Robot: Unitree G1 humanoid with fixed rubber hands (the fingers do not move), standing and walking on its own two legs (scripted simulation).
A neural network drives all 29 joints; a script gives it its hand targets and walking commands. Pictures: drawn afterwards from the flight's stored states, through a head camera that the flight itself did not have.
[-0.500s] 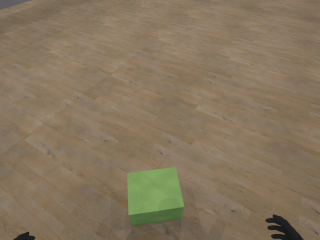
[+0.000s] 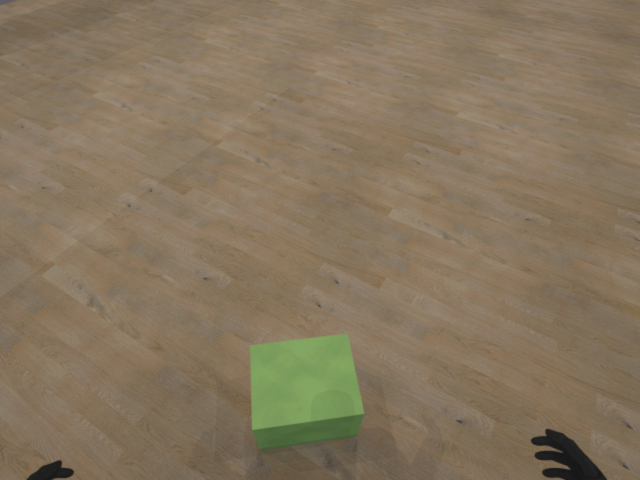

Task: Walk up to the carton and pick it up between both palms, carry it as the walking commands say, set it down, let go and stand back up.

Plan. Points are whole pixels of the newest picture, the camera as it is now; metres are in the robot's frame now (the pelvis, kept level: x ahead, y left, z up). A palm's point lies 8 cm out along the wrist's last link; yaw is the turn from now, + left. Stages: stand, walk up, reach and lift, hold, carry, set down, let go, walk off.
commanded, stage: walk up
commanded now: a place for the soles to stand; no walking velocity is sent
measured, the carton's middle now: (304, 391) +0.48 +0.02 -0.64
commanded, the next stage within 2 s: reach and lift in 0.22 s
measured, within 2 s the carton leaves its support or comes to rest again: neither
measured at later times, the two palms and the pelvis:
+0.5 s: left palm out of the picture +0.16 +0.32 -0.06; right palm (567, 466) +0.16 -0.31 -0.07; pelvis -0.01 +0.00 +0.00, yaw +1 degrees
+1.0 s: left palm (121, 387) +0.30 +0.28 -0.10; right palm (498, 367) +0.31 -0.29 -0.11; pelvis +0.00 -0.02 -0.02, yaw +2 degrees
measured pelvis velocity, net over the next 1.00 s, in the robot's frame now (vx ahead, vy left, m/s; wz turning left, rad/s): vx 0.00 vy -0.02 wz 0.04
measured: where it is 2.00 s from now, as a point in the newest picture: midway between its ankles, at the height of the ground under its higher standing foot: outside the picture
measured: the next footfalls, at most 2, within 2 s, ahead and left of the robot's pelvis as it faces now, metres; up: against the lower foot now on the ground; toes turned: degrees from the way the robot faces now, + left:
none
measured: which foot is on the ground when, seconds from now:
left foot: down 0.00-1.00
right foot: down 0.00-1.00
